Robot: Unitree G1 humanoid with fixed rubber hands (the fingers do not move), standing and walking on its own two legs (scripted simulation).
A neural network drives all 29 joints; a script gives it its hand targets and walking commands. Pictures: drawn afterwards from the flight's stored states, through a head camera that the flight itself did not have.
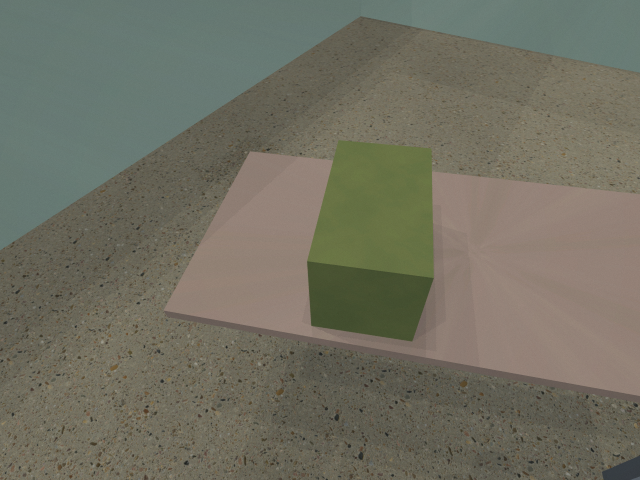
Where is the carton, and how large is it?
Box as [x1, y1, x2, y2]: [307, 140, 433, 340]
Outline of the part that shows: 338,140 307,260 311,325 412,340 433,278 431,148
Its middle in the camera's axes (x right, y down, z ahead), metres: +0.10 +0.00 +0.71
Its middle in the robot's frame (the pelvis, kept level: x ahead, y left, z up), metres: +0.55 -0.05 -0.05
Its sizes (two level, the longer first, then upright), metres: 0.305 0.177 0.184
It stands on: a table, 0.61 m high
